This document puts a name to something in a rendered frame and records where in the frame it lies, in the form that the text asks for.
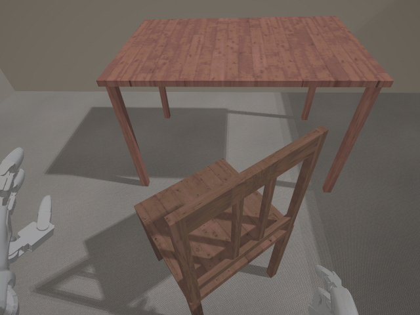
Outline right robot hand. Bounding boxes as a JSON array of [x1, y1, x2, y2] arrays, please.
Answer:
[[308, 264, 358, 315]]

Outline left robot hand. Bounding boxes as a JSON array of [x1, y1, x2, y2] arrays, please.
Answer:
[[0, 147, 54, 270]]

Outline robot left forearm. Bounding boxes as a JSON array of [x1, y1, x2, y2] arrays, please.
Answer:
[[0, 269, 20, 315]]

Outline chair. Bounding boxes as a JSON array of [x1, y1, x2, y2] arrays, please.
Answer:
[[134, 126, 329, 315]]

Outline table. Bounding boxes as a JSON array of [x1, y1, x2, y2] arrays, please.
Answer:
[[96, 16, 394, 193]]

